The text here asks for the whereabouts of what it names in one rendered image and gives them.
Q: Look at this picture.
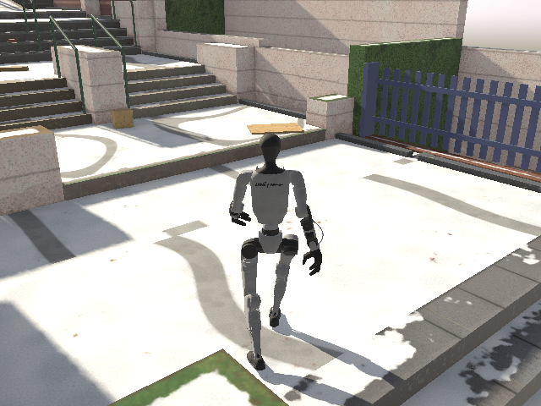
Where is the robot left upper arm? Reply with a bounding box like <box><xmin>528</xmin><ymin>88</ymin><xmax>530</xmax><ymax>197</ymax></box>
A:
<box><xmin>231</xmin><ymin>170</ymin><xmax>253</xmax><ymax>214</ymax></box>

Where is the left robot hand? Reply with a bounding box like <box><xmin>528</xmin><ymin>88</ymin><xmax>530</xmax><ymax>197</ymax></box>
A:
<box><xmin>232</xmin><ymin>212</ymin><xmax>251</xmax><ymax>226</ymax></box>

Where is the humanoid robot torso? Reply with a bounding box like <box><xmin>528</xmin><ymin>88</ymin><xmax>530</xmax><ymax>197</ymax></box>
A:
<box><xmin>250</xmin><ymin>166</ymin><xmax>290</xmax><ymax>254</ymax></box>

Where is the robot right upper arm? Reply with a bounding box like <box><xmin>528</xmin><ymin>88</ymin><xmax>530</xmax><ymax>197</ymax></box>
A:
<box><xmin>287</xmin><ymin>170</ymin><xmax>309</xmax><ymax>218</ymax></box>

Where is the left robot shin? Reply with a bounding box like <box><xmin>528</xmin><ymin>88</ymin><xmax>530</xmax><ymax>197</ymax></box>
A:
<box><xmin>244</xmin><ymin>295</ymin><xmax>261</xmax><ymax>359</ymax></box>

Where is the right robot hand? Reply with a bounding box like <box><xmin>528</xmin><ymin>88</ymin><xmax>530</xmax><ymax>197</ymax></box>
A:
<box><xmin>303</xmin><ymin>248</ymin><xmax>322</xmax><ymax>276</ymax></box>

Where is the right robot forearm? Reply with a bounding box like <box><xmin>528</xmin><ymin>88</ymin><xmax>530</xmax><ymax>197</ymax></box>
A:
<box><xmin>300</xmin><ymin>205</ymin><xmax>320</xmax><ymax>251</ymax></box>

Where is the left robot forearm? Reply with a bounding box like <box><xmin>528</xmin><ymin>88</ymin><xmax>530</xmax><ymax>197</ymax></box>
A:
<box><xmin>229</xmin><ymin>201</ymin><xmax>240</xmax><ymax>219</ymax></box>

